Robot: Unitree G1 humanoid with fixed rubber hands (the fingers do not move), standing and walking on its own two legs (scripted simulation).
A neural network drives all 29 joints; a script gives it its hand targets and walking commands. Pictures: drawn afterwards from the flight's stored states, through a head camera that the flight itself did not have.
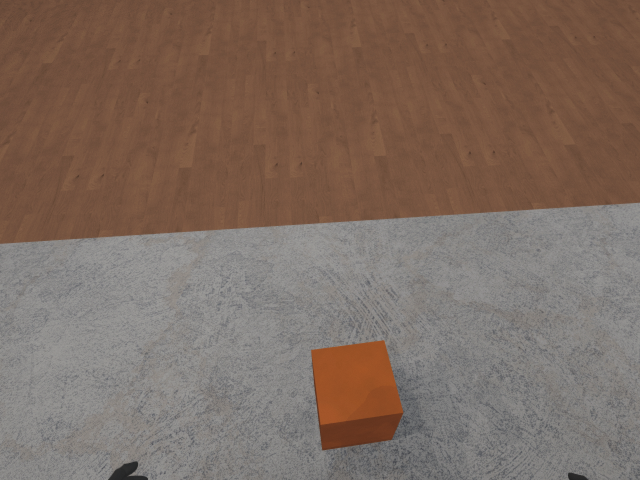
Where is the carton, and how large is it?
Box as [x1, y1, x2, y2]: [311, 340, 402, 449]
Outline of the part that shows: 383,340 311,350 322,449 391,439 402,414 402,409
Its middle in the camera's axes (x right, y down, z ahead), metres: +0.10 +0.44 +1.11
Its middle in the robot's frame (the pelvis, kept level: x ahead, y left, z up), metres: +0.46 -0.04 -0.66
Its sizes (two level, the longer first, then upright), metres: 0.210 0.200 0.250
